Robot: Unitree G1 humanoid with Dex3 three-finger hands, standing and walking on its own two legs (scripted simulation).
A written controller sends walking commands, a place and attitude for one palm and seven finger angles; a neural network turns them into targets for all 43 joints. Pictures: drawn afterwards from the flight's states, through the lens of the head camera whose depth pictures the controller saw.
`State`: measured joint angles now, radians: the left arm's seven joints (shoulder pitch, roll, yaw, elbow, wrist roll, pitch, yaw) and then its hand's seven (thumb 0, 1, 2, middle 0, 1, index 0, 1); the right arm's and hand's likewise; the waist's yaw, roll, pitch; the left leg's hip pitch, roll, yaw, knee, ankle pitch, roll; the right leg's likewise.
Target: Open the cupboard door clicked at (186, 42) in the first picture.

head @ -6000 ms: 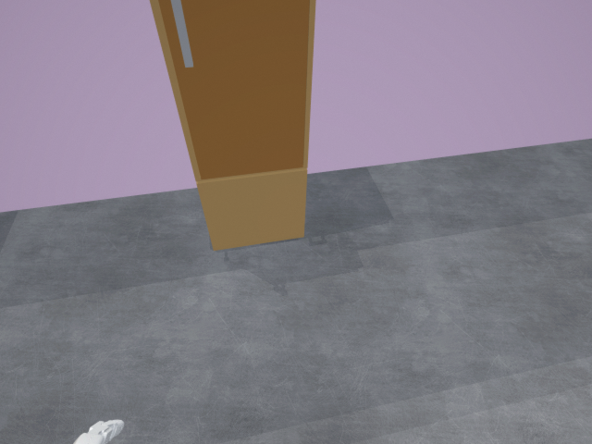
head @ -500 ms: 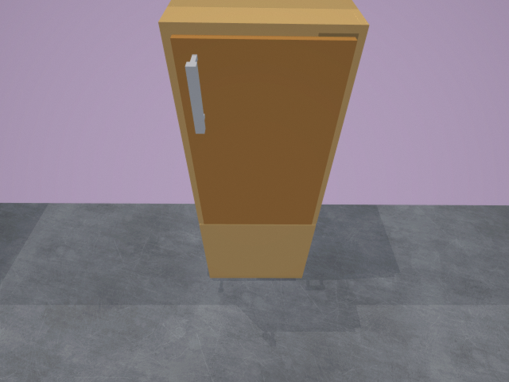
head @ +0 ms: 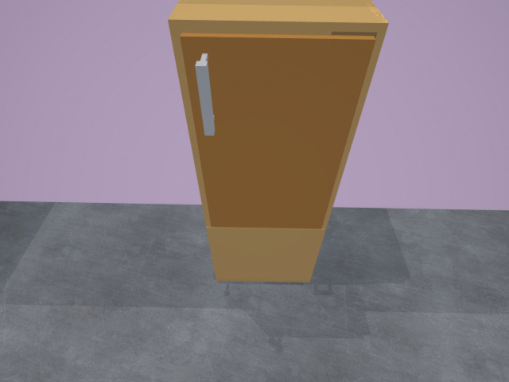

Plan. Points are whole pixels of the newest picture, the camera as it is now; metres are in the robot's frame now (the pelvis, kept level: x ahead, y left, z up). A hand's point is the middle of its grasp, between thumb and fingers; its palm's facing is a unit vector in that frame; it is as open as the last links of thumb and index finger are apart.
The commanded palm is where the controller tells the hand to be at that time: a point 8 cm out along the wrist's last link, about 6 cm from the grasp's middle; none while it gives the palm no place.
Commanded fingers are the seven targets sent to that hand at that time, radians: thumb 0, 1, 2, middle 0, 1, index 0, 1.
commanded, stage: look again from close up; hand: left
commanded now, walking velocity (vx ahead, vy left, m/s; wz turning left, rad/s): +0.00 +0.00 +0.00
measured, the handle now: (207, 96) +0.60 +0.13 +0.15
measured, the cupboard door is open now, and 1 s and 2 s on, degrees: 0 0 0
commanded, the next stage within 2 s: shuffle to correct the standing spot in 0.24 s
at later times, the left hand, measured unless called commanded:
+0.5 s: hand out of the picture +0.02 +0.19 -0.18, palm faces -0.01 -0.98 -0.20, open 7.4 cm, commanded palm none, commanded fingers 0.00 0.90 0.90 -0.20 -0.30 -0.20 -0.30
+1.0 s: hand out of the picture -0.02 +0.10 -0.19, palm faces +0.09 -0.99 -0.11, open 7.4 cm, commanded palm none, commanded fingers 0.00 0.90 0.90 -0.20 -0.30 -0.20 -0.30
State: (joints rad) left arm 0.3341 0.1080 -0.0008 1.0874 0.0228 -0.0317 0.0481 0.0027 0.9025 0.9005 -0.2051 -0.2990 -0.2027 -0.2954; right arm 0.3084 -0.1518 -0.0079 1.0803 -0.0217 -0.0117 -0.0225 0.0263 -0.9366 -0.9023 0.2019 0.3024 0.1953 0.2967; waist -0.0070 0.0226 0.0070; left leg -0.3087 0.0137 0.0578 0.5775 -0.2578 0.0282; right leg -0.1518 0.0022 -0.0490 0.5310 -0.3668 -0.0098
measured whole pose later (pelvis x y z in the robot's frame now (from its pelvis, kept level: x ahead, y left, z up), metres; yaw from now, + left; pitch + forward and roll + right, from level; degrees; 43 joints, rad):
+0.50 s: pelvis +0.01 +0.01 +0.00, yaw -1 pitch +0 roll +0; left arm 0.31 0.19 0.01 1.05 0.03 0.01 0.02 0.00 0.90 0.90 -0.20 -0.30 -0.20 -0.30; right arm 0.23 -0.16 -0.01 1.06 -0.02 -0.01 -0.02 0.01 -0.91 -0.90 0.20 0.30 0.20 0.30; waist 0.00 -0.03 0.01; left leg -0.28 -0.01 0.10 0.53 -0.25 0.05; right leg -0.16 -0.03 -0.02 0.54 -0.38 0.00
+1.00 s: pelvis +0.07 -0.03 -0.01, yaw +1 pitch +1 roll +0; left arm 0.44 0.11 0.01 1.12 0.02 -0.01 0.03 0.00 0.90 0.90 -0.20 -0.30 -0.20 -0.30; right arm 0.19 -0.13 -0.01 1.04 -0.02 -0.03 -0.04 0.01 -0.93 -0.90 0.20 0.30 0.19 0.30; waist 0.03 -0.05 0.04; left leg -0.35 0.03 0.15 0.62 -0.27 0.06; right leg -0.14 0.03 -0.13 0.61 -0.45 -0.04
